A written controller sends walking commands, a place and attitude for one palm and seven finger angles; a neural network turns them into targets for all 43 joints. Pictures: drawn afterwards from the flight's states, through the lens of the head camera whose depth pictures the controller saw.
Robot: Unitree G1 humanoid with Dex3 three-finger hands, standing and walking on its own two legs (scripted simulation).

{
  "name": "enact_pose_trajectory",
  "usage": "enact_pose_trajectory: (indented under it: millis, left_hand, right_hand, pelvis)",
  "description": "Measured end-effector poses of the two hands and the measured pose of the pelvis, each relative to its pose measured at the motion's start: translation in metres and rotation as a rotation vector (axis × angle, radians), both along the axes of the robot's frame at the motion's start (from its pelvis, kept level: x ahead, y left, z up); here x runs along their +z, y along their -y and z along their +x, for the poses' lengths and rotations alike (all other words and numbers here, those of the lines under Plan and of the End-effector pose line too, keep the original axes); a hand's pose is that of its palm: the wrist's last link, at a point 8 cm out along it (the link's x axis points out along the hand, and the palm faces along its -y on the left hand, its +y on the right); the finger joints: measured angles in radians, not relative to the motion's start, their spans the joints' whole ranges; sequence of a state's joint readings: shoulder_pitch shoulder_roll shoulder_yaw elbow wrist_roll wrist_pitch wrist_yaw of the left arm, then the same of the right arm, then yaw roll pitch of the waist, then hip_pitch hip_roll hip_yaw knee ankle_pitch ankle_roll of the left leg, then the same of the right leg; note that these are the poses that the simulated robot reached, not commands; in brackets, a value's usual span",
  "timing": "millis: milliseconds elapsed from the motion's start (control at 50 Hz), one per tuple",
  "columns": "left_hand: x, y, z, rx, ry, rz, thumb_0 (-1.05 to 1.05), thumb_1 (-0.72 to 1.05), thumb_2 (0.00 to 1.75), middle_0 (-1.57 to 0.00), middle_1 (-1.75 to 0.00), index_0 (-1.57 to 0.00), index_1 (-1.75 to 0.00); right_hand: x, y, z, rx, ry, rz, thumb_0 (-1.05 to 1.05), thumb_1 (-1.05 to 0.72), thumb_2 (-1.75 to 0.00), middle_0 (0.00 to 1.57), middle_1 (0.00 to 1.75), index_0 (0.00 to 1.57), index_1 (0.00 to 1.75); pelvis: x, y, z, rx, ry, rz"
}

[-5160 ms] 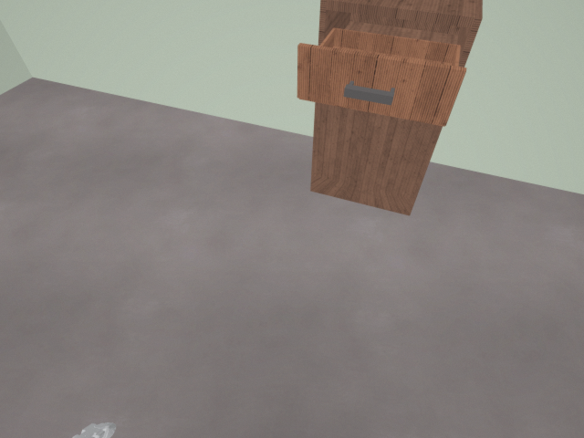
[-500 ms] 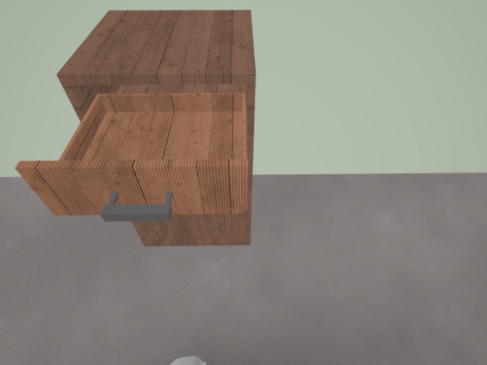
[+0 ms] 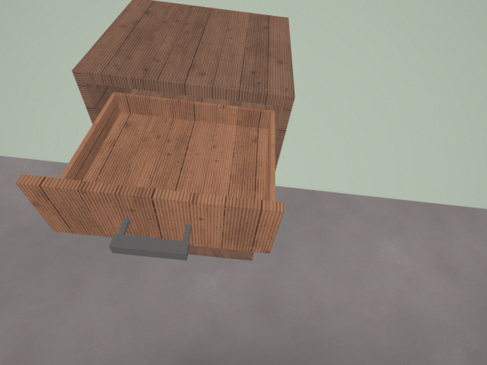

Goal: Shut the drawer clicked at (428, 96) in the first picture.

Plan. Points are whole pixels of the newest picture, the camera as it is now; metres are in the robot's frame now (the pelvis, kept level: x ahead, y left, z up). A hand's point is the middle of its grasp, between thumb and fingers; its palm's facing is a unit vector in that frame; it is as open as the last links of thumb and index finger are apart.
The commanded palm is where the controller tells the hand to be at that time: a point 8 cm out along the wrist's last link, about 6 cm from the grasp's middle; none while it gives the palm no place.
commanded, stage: come to a stop and stand still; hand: left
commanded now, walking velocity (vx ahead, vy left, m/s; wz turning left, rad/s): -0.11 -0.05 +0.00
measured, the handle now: (153, 236) +0.32 +0.20 -0.02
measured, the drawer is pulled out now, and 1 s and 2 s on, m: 0.30 0.30 0.30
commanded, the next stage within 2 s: look again from close up in 0.74 s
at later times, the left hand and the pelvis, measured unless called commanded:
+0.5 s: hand out of the picture +0.00 +0.09 -0.17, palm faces +0.04 -0.97 -0.23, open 7.2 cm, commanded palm none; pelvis -0.04 -0.09 -0.01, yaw +0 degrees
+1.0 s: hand out of the picture -0.05 +0.10 -0.19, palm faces +0.04 -0.98 -0.18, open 7.3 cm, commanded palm none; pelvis -0.04 -0.07 -0.01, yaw +1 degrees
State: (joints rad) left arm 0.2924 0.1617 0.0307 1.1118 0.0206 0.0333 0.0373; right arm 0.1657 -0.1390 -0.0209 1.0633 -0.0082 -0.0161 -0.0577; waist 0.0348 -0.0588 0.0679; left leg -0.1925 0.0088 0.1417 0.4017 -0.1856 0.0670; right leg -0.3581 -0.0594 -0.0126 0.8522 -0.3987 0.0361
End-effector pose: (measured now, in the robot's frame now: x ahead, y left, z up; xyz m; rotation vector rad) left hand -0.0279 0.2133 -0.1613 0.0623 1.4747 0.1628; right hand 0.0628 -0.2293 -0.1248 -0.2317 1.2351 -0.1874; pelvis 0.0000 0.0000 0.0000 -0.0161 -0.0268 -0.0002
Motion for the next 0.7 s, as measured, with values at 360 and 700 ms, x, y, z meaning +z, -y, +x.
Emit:
enact_pose_trajectory:
  millis: [360,700]
  left_hand:
    - [0.027,0.053,0.035,-0.096,0.172,0.127,0.0,0.91,0.9,-0.2,-0.3,-0.2,-0.3]
    - [0.014,0.09,-0.019,-0.027,0.078,0.059,0.0,0.93,0.9,-0.2,-0.3,-0.2,-0.3]
  right_hand:
    - [-0.039,0.065,-0.08,-0.098,-0.112,0.138,0.0,-0.92,-0.9,0.2,0.29,0.2,0.29]
    - [-0.029,0.072,-0.166,-0.1,-0.303,0.133,0.0,-0.91,-0.9,0.2,0.29,0.19,0.29]
  pelvis:
    - [-0.006,0.072,-0.029,-0.01,-0.001,0.039]
    - [-0.004,0.097,-0.044,0.007,0.002,0.017]
